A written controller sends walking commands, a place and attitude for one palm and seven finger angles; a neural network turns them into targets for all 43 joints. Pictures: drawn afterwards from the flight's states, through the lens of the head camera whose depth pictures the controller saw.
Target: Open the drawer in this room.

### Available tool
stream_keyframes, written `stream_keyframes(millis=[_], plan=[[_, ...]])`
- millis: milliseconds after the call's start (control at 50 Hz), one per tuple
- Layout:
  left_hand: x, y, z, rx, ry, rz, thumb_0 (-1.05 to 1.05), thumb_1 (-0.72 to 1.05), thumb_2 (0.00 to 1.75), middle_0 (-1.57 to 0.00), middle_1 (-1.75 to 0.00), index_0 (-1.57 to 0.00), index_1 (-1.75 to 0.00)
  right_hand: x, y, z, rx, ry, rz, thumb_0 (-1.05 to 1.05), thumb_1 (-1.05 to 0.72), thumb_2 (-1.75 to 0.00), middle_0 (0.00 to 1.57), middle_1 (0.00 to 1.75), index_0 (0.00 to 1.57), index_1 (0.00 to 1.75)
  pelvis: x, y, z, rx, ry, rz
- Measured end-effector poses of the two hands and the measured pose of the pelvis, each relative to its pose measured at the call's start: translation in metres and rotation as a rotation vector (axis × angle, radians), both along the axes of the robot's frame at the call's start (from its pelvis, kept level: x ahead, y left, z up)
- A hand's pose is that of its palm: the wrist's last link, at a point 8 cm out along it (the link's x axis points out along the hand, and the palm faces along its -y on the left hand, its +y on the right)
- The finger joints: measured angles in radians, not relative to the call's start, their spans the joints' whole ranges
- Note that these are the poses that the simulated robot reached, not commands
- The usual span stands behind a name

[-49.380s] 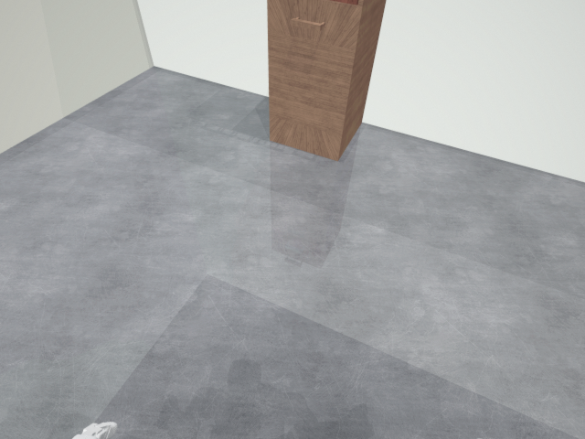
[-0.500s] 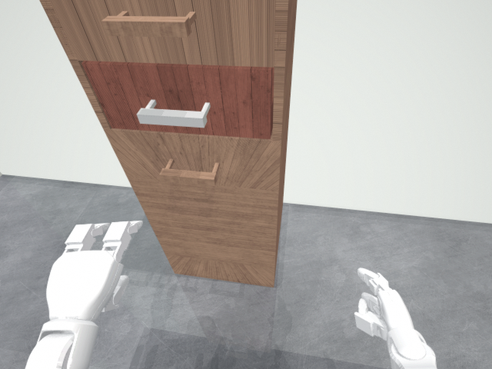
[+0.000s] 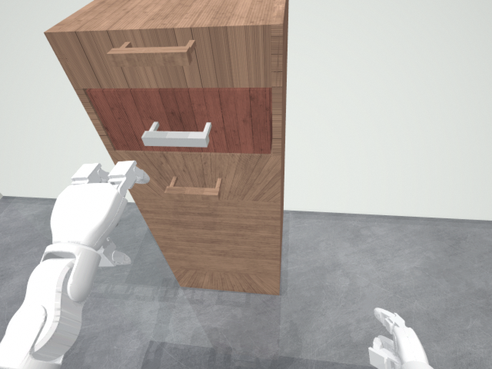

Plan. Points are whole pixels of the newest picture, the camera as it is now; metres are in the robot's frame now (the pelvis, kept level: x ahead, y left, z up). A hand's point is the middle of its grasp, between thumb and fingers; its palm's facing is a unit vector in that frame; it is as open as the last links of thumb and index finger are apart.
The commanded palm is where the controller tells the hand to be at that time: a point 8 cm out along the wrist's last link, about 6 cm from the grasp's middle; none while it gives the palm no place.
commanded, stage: raise the hand with hooked fingers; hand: left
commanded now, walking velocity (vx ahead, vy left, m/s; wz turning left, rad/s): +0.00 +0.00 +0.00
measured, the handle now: (178, 132) +0.53 +0.23 +0.10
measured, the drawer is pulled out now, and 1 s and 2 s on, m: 0.00 0.00 0.00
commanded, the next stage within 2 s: move the hooked fingers above the handle in 0.86 s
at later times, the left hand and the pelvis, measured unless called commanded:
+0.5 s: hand (87, 166) +0.30 +0.25 +0.22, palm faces +0.15 -0.03 -0.99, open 13.8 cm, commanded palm +0.25 +0.24 +0.27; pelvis -0.02 +0.00 +0.00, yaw +1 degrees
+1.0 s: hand (99, 184) +0.28 +0.24 +0.20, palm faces +0.11 -0.03 -0.99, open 13.8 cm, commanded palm +0.25 +0.24 +0.27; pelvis -0.03 -0.01 +0.00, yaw +1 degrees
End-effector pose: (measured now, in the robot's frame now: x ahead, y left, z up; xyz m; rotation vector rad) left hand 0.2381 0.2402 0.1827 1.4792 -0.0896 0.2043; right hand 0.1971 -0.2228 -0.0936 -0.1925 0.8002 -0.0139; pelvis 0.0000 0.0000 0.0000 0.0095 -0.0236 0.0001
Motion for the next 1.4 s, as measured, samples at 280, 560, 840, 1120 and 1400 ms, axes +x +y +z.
stream_keyframes(millis=[280,560,840,1120,1400], plan=[[0.022,0.011,0.067,0.046,0.002,-0.001,0.0,-0.46,0.32,-0.32,-1.18,-0.32,-1.18,0.018,0.037,0.021,0.071,-0.092,0.095,0.01,-0.9,-0.89,0.2,0.3,0.2,0.3,-0.013,0.003,0.004,-0.001,-0.03,0.01],[0.028,0.008,0.079,0.048,0.085,-0.041,0.0,-0.49,0.31,-0.32,-1.2,-0.32,-1.2,-0.023,0.011,0.006,0.047,-0.02,0.052,0.02,-0.9,-0.89,0.2,0.3,0.2,0.3,-0.025,0.001,0.004,0.0,-0.023,0.005],[0.017,0.006,0.088,0.046,-0.033,-0.053,0.0,-0.49,0.31,-0.32,-1.2,-0.32,-1.2,-0.038,0.002,-0.002,0.035,0.009,0.044,0.02,-0.9,-0.89,0.19,0.3,0.19,0.3,-0.033,-0.006,0.003,-0.001,-0.031,0.01],[0.027,-0.016,0.063,0.064,0.097,-0.117,0.0,-0.49,0.31,-0.32,-1.2,-0.32,-1.2,-0.013,0.011,0.009,0.041,-0.064,0.069,0.02,-0.9,-0.89,0.2,0.3,0.2,0.3,-0.028,-0.008,0.003,0.0,-0.028,0.021],[0.076,0.004,0.061,0.062,0.124,-0.013,0.0,-0.49,0.31,-0.32,-1.2,-0.32,-1.2,-0.03,-0.005,-0.007,0.016,0.06,0.017,0.02,-0.9,-0.89,0.2,0.3,0.2,0.3,-0.015,-0.005,0.004,-0.002,0.017,0.018]])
